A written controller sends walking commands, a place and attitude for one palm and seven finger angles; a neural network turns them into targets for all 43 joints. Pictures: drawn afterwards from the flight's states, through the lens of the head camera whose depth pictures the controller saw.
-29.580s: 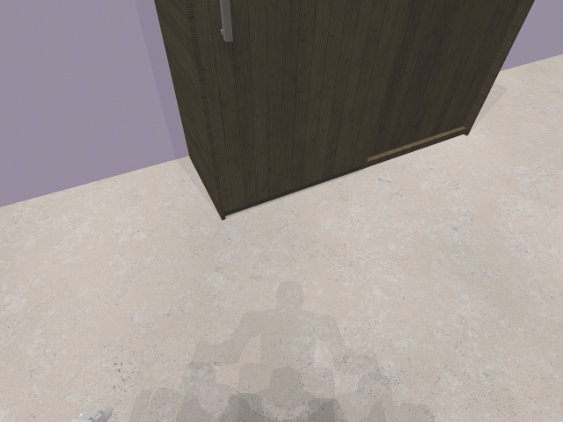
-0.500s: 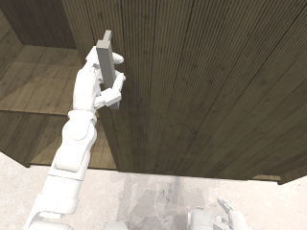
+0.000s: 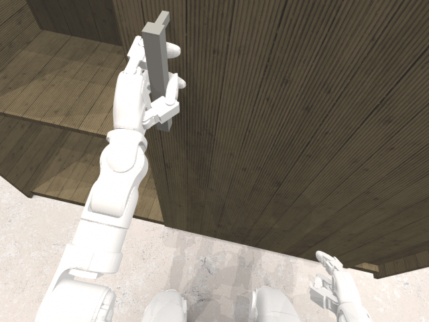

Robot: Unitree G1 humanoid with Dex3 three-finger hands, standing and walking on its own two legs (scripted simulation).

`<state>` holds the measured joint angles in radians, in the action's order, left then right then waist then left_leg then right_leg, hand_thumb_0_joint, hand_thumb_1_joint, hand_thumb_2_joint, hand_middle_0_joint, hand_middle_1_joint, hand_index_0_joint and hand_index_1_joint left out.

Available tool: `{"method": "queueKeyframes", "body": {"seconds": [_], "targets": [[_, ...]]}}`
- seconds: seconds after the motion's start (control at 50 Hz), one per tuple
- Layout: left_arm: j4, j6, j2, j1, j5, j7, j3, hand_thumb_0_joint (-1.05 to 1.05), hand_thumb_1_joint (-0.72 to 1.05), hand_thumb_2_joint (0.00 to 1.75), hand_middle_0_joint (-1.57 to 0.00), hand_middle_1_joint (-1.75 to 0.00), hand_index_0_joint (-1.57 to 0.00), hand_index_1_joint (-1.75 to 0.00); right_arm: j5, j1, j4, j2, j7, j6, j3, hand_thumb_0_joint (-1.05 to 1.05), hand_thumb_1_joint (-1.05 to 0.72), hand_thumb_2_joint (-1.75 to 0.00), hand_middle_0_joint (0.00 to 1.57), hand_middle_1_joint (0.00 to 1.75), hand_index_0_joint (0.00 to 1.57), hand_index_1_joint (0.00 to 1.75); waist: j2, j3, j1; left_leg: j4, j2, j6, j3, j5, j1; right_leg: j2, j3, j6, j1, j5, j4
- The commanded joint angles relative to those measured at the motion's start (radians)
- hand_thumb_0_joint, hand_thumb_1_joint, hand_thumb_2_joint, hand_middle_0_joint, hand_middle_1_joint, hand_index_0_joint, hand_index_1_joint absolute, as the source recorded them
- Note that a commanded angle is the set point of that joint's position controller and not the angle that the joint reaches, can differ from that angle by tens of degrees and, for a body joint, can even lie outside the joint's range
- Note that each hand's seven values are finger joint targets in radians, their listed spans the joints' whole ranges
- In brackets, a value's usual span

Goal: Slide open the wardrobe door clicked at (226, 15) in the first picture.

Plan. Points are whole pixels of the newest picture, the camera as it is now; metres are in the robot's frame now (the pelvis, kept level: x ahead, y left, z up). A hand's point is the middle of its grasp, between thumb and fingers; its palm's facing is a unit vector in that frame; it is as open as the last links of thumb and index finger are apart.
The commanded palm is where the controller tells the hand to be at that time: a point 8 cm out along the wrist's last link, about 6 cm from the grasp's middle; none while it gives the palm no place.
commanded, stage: step sideways, sliding the door along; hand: left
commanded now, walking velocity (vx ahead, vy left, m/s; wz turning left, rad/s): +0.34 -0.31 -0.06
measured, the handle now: (164, 78) +0.44 +0.17 +0.17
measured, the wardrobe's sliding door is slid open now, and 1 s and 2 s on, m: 0.66 0.67 0.67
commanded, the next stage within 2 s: stop walking and hold the door there in 0.60 s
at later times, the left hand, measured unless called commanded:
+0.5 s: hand (185, 96) +0.40 +0.12 +0.17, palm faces +0.49 -0.87 -0.05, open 6.8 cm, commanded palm +0.37 +0.09 +0.15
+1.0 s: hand (179, 99) +0.40 +0.13 +0.17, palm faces +0.55 -0.79 -0.26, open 6.7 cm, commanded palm +0.36 +0.15 +0.13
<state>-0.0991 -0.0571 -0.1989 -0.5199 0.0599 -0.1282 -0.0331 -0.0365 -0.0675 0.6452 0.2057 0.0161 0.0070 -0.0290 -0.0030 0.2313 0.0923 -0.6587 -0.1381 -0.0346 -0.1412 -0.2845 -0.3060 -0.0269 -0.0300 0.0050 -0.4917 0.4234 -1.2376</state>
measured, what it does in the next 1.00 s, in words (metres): steps to the right: right foot, then left foot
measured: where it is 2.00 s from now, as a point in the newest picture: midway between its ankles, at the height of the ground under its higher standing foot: outside the picture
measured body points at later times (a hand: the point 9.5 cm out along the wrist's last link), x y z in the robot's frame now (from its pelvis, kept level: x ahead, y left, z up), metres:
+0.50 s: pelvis +0.04 -0.14 +0.00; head +0.12 -0.13 +0.44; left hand +0.37 +0.17 +0.18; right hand +0.25 -0.36 -0.11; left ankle +0.03 -0.03 -0.67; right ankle +0.03 -0.28 -0.73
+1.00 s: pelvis +0.06 -0.21 +0.01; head +0.09 -0.19 +0.46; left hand +0.36 +0.17 +0.18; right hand +0.26 -0.41 -0.06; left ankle +0.08 -0.06 -0.73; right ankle +0.10 -0.33 -0.71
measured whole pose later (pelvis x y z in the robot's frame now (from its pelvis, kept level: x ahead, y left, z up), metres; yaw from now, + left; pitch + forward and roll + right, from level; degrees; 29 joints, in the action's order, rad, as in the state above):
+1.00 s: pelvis +0.06 -0.21 +0.01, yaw -3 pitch -3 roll -3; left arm -0.26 -0.06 -0.52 -0.24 0.08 -0.12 0.43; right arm -0.03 -0.16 0.55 0.18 0.02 0.13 0.04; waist 0.02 0.09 0.07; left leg -0.52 -0.23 0.07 -0.21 -0.26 -0.19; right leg -0.01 -0.13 0.05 -0.29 0.18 -0.59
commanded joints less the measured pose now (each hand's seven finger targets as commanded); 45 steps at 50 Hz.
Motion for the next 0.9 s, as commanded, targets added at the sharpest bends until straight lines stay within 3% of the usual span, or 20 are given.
{"method": "queueKeyframes", "body": {"seconds": [0.0, 0.06, 0.2, 0.26, 0.3, 0.34, 0.38, 0.42, 0.46, 0.5, 0.52, 0.54, 0.58, 0.6, 0.68, 0.7, 0.72, 0.76, 0.8, 0.88], "targets": [[0.321, -0.106, 0.119, -0.527, -0.028, 0.096, -0.202, 0.00, 0.90, 0.90, -0.45, -1.40, -0.45, -1.40, 0.006, 0.048, -0.134, 0.148, -0.010, 0.053, -0.047, 0.00, -0.90, -0.90, 0.20, 0.30, 0.20, 0.30, 0.174, -0.450, -0.117, 0.313, -0.307, -0.074, 0.222, 0.333, 0.292, -0.082, 0.069, 0.020, -0.147, -0.169, -0.071], [0.276, -0.085, 0.163, -0.502, -0.027, 0.110, -0.233, 0.00, 0.90, 0.90, -0.45, -1.40, -0.45, -1.40, 0.008, 0.025, -0.155, 0.137, -0.004, 0.063, -0.042, 0.00, -0.90, -0.90, 0.20, 0.30, 0.20, 0.30, 0.244, -0.468, -0.116, 0.338, -0.240, -0.045, 0.106, 0.243, 0.279, -0.061, -0.005, 0.036, -0.089, -0.213, 0.036], [0.267, -0.100, 0.099, -0.479, -0.004, 0.096, -0.178, 0.00, 0.90, 0.90, -0.45, -1.40, -0.45, -1.40, -0.001, -0.014, -0.176, 0.125, 0.003, 0.088, -0.026, 0.00, -0.90, -0.90, 0.20, 0.30, 0.20, 0.30, 0.351, -0.513, -0.129, 0.264, -0.249, -0.066, 0.076, 0.497, 0.391, -0.013, -0.086, 0.050, 0.066, -0.062, 0.424], [0.285, -0.117, 0.044, -0.439, 0.006, 0.086, -0.127, 0.00, 0.90, 0.90, -0.45, -1.40, -0.45, -1.40, -0.009, 0.007, -0.185, 0.118, -0.010, 0.093, -0.025, 0.00, -0.90, -0.90, 0.20, 0.30, 0.20, 0.30, 0.323, -0.540, -0.111, 0.126, -0.249, -0.043, 0.090, 0.593, 0.379, 0.032, -0.097, 0.039, 0.214, -0.089, 0.619], [0.304, -0.122, -0.025, -0.420, -0.003, 0.078, -0.080, 0.00, 0.90, 0.90, -0.45, -1.40, -0.45, -1.40, -0.024, 0.005, -0.177, 0.104, -0.015, 0.094, -0.015, 0.00, -0.90, -0.90, 0.20, 0.30, 0.20, 0.30, 0.163, -0.541, -0.095, -0.027, -0.146, 0.012, 0.064, 0.356, 0.244, -0.012, -0.056, 0.022, 0.393, -0.347, 0.840], [0.315, -0.121, -0.175, -0.383, -0.018, 0.053, 0.019, 0.00, 0.90, 0.90, -0.45, -1.40, -0.45, -1.40, -0.027, 0.066, -0.188, 0.056, -0.001, 0.098, -0.002, 0.00, -0.90, -0.90, 0.20, 0.30, 0.20, 0.30, -0.326, -0.518, -0.061, -0.436, 0.075, 0.072, 0.032, -0.414, -0.197, -0.309, 0.293, -0.135, 0.582, -1.119, 0.814], [0.357, -0.130, -0.177, -0.339, 0.002, 0.041, 0.059, 0.00, 0.90, 0.90, -0.45, -1.40, -0.45, -1.40, -0.012, 0.023, -0.142, 0.076, 0.013, 0.103, -0.009, 0.00, -0.90, -0.90, 0.20, 0.30, 0.20, 0.30, -0.284, -0.503, -0.048, -0.638, 0.074, 0.078, 0.103, -0.441, -0.294, -0.330, 0.268, -0.174, 0.614, -1.291, 0.745], [0.424, -0.139, -0.139, -0.329, 0.020, 0.018, 0.055, 0.00, 0.90, 0.90, -0.45, -1.40, -0.45, -1.40, -0.016, 0.040, -0.121, 0.090, 0.026, 0.098, -0.011, 0.00, -0.90, -0.90, 0.20, 0.30, 0.20, 0.30, -0.320, -0.497, -0.062, -0.511, 0.056, 0.073, 0.101, -0.430, -0.333, -0.300, 0.243, -0.211, 0.726, -1.294, 0.686], [0.438, -0.157, -0.099, -0.301, 0.012, 0.017, 0.043, 0.00, 0.90, 0.90, -0.45, -1.40, -0.45, -1.40, -0.012, 0.038, -0.129, 0.088, 0.025, 0.080, -0.001, 0.00, -0.90, -0.90, 0.20, 0.30, 0.20, 0.30, -0.267, -0.501, -0.076, -0.134, 0.046, 0.074, 0.070, -0.291, -0.209, -0.233, 0.140, -0.171, 0.692, -1.221, 0.614], [0.485, -0.186, -0.108, -0.284, 0.009, 0.028, 0.038, 0.00, 0.90, 0.90, -0.45, -1.40, -0.45, -1.40, -0.004, 0.018, -0.132, 0.113, 0.034, 0.062, -0.021, 0.00, -0.90, -0.90, 0.20, 0.30, 0.20, 0.30, -0.050, -0.528, -0.130, 0.284, 0.023, 0.080, 0.014, 0.207, 0.192, -0.140, 0.016, -0.073, 0.449, -0.897, 0.422], [0.528, -0.199, -0.084, -0.267, 0.020, 0.039, 0.018, 0.00, 0.90, 0.90, -0.45, -1.40, -0.45, -1.40, 0.005, -0.008, -0.148, 0.150, 0.033, 0.062, -0.054, 0.00, -0.90, -0.90, 0.20, 0.30, 0.20, 0.30, 0.182, -0.581, -0.134, 0.247, -0.209, 0.001, 0.240, 0.777, 0.559, -0.053, -0.011, 0.012, 0.059, -0.290, 0.253], [0.549, -0.200, -0.045, -0.251, 0.015, 0.040, 0.006, 0.00, 0.90, 0.90, -0.45, -1.40, -0.45, -1.40, 0.001, -0.007, -0.171, 0.175, 0.012, 0.074, -0.067, 0.00, -0.90, -0.90, 0.20, 0.30, 0.20, 0.30, 0.334, -0.677, -0.091, 0.179, -0.478, -0.121, 0.532, 1.299, 0.698, -0.004, 0.061, 0.036, -0.103, 0.254, 0.090], [0.540, -0.181, -0.053, -0.272, -0.013, 0.049, 0.019, 0.00, 0.90, 0.90, -0.45, -1.40, -0.45, -1.40, -0.015, 0.037, -0.203, 0.210, -0.034, 0.088, -0.077, 0.00, -0.90, -0.90, 0.20, 0.30, 0.20, 0.30, 0.111, -0.611, -0.099, 0.220, -0.467, -0.143, 0.384, 0.824, 0.491, 0.000, 0.126, 0.029, -0.071, 0.142, -0.074], [0.615, -0.193, -0.056, -0.326, -0.014, 0.046, 0.024, 0.00, 0.90, 0.90, -0.45, -1.40, -0.45, -1.40, -0.004, 0.041, -0.192, 0.169, -0.033, 0.104, -0.068, 0.00, -0.90, -0.90, 0.20, 0.30, 0.20, 0.30, 0.212, -0.590, -0.107, 0.224, -0.437, -0.132, 0.370, 0.851, 0.486, -0.020, 0.111, 0.026, -0.096, 0.145, -0.072], [0.524, -0.124, -0.059, -0.189, -0.028, 0.058, 0.016, 0.00, 0.90, 0.90, -0.45, -1.40, -0.45, -1.40, 0.004, 0.002, -0.189, 0.174, -0.047, 0.104, -0.068, 0.00, -0.90, -0.90, 0.20, 0.30, 0.20, 0.30, 0.267, -0.475, -0.109, 0.240, -0.272, -0.013, 0.076, 0.845, 0.399, -0.009, -0.006, 0.047, -0.093, -0.084, -0.037], [0.167, -0.110, -0.575, 0.016, -0.055, 0.007, 0.573, 0.00, 0.90, 0.90, -0.45, -1.40, -0.45, -1.40, 0.017, -0.058, -0.117, 0.218, -0.014, 0.078, -0.094, 0.00, -0.90, -0.90, 0.20, 0.30, 0.20, 0.30, 0.270, -0.489, -0.083, 0.261, -0.254, -0.003, 0.028, 0.833, 0.385, 0.004, -0.032, 0.064, -0.097, -0.108, -0.019], [0.217, -0.104, -0.414, 0.023, -0.041, 0.034, 0.401, 0.00, 0.90, 0.90, -0.45, -1.40, -0.45, -1.40, 0.021, -0.071, -0.158, 0.176, -0.008, 0.059, -0.072, 0.00, -0.90, -0.90, 0.20, 0.30, 0.20, 0.30, 0.288, -0.483, -0.089, 0.239, -0.236, -0.011, 0.033, 0.825, 0.369, 0.023, -0.055, 0.064, -0.077, -0.098, 0.030], [0.311, -0.107, -0.321, -0.055, -0.021, 0.058, 0.304, 0.00, 0.90, 0.90, -0.45, -1.40, -0.45, -1.40, 0.009, -0.036, -0.182, 0.154, -0.005, 0.084, -0.056, 0.00, -0.90, -0.90, 0.20, 0.30, 0.20, 0.30, 0.390, -0.467, -0.098, 0.270, -0.204, -0.004, -0.033, 0.778, 0.377, 0.029, -0.096, 0.070, -0.066, -0.128, 0.142], [0.304, -0.102, -0.335, -0.031, -0.017, 0.060, 0.309, 0.00, 0.90, 0.90, -0.45, -1.40, -0.45, -1.40, 0.005, -0.063, -0.179, 0.152, 0.006, 0.116, -0.050, 0.00, -0.90, -0.90, 0.20, 0.30, 0.20, 0.30, 0.478, -0.459, -0.103, 0.272, -0.171, 0.005, -0.077, 0.795, 0.399, 0.053, -0.137, 0.065, -0.032, -0.137, 0.246], [0.167, -0.090, -0.459, 0.044, -0.013, 0.037, 0.424, 0.00, 0.90, 0.90, -0.45, -1.40, -0.45, -1.40, 0.002, -0.079, -0.177, 0.163, 0.025, 0.150, -0.026, 0.00, -0.90, -0.90, 0.20, 0.30, 0.20, 0.30, 0.398, -0.440, -0.100, 0.254, -0.207, -0.026, -0.052, 0.741, 0.375, 0.059, -0.131, 0.048, 0.080, -0.085, 0.463]]}}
